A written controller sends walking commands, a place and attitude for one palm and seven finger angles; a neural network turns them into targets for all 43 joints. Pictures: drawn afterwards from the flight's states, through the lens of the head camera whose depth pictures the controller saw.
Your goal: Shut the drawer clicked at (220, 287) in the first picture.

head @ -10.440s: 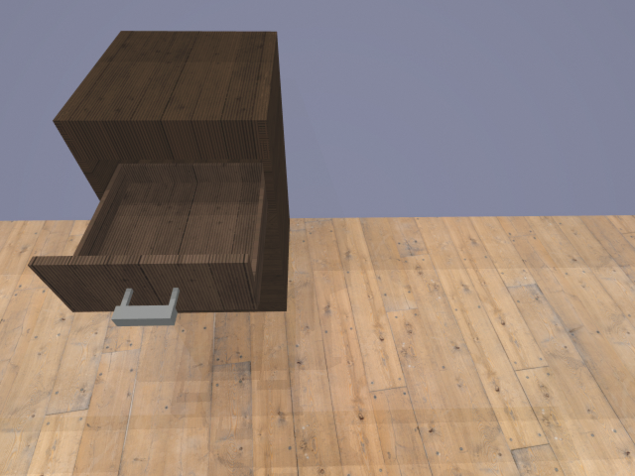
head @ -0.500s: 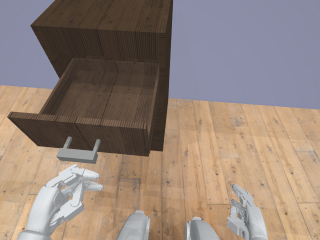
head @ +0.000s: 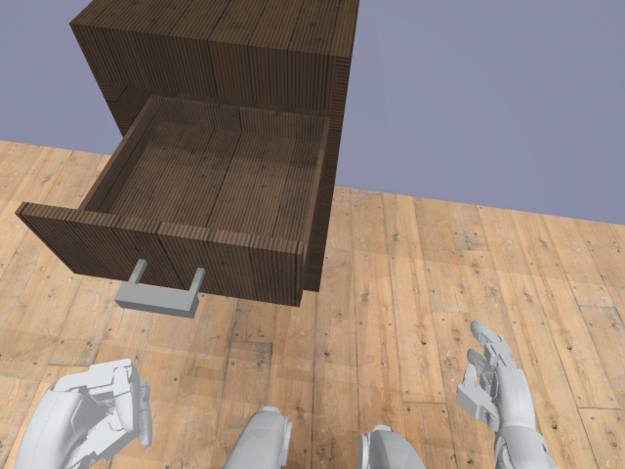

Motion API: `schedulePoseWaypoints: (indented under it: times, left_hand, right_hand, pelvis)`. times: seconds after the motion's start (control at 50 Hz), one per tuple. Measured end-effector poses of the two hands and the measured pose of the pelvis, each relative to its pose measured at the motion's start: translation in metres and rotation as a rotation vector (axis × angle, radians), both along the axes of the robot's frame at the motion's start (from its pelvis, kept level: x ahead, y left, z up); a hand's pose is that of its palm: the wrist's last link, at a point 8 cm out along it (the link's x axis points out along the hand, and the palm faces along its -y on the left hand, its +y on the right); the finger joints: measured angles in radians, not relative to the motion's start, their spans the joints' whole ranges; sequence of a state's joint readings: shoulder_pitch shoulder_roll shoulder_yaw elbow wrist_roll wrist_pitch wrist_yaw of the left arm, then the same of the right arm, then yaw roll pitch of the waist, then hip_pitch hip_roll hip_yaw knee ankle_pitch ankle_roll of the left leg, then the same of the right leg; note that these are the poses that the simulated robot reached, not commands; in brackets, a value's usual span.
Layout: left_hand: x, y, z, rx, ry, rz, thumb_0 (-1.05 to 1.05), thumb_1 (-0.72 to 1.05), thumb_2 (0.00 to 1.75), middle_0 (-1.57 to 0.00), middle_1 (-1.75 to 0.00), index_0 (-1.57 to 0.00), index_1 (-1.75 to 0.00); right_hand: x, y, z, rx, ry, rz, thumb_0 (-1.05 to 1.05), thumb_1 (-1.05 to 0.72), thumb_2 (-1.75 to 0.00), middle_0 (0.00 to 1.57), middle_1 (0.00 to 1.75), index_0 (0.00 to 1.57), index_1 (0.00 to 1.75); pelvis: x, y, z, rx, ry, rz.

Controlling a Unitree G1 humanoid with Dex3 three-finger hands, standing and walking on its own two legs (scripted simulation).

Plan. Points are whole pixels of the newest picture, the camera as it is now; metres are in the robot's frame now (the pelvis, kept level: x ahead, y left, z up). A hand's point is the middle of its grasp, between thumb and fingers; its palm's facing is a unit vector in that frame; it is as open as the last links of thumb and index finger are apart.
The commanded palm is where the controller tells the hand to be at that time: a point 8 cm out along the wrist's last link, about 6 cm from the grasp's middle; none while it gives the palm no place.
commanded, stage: raise the hand and make a fist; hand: left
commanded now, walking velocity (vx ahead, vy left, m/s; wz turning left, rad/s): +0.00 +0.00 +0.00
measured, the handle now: (164, 285) +0.35 +0.26 -0.04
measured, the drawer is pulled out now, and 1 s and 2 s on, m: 0.29 0.29 0.29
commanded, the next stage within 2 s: bring the fist close to the handle in 0.70 s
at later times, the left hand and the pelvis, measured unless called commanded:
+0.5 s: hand (123, 423) +0.16 +0.21 +0.05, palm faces -0.02 -1.00 -0.06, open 3.2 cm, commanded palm +0.13 +0.26 +0.06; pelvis -0.01 +0.01 +0.00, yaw +0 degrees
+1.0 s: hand (140, 406) +0.18 +0.21 +0.03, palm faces -0.01 -1.00 -0.05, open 3.2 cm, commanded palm +0.15 +0.26 +0.04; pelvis +0.01 +0.01 +0.00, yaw +0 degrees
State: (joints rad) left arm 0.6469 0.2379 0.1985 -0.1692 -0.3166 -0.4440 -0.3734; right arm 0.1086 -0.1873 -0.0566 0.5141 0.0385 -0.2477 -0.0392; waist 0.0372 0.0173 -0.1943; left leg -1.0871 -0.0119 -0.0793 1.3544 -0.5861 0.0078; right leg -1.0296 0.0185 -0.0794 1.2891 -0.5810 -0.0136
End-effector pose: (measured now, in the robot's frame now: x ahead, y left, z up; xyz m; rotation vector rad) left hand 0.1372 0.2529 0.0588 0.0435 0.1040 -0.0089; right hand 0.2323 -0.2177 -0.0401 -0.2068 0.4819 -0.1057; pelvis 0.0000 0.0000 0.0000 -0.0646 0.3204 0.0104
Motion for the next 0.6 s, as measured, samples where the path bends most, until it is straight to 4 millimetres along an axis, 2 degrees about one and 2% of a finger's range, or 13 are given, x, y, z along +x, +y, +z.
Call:
schedulePoseWaypoints:
  times: [0.08,0.16,0.24,0.4,0.6]
  left_hand:
    - [-0.002,0.003,0.007,0.004,-0.009,0.004,0.01,0.9,0.9,-1.3,-1.5,-1.3,-1.5]
    - [-0.004,0.004,0.003,0.0,0.025,-0.008,0.01,0.9,0.9,-1.35,-1.55,-1.35,-1.55]
    - [-0.007,0.004,-0.002,-0.005,0.049,-0.014,0.01,0.9,0.9,-1.37,-1.58,-1.37,-1.58]
    - [-0.004,0.011,0.003,0.026,-0.006,0.005,0.01,0.9,0.9,-1.39,-1.6,-1.39,-1.6]
    - [0.008,0.008,-0.002,0.013,0.033,-0.017,0.01,0.9,0.9,-1.39,-1.6,-1.39,-1.6]
  right_hand:
    - [-0.005,0.014,0.004,0.022,0.009,0.015,0.01,-0.91,-0.9,0.2,0.3,0.2,0.3]
    - [-0.016,0.018,0.005,0.028,0.025,0.014,0.01,-0.9,-0.9,0.2,0.3,0.2,0.3]
    - [-0.029,0.016,0.004,0.013,0.046,0.004,0.01,-0.9,-0.9,0.2,0.3,0.2,0.3]
    - [-0.049,0.004,-0.006,-0.018,0.104,-0.029,0.01,-0.9,-0.9,0.2,0.3,0.2,0.3]
    - [-0.051,0.001,-0.006,-0.017,0.121,-0.054,0.01,-0.9,-0.9,0.2,0.3,0.2,0.3]
  pelvis:
    - [-0.002,0.004,0.004,-0.007,-0.012,0.005]
    - [-0.005,0.007,0.006,-0.009,-0.019,0.006]
    - [-0.008,0.009,0.006,-0.012,-0.022,0.005]
    - [-0.011,0.012,0.002,-0.014,-0.017,0.001]
    - [-0.005,0.012,0.004,-0.013,-0.006,-0.003]
